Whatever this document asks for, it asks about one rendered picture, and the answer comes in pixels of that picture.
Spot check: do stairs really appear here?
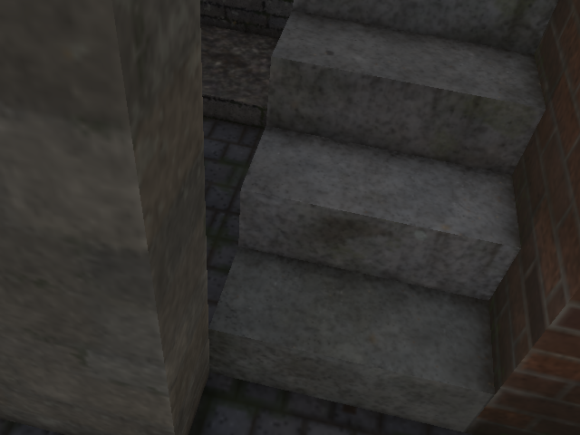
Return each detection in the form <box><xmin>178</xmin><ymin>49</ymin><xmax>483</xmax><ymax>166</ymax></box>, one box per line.
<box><xmin>208</xmin><ymin>0</ymin><xmax>558</xmax><ymax>432</ymax></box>

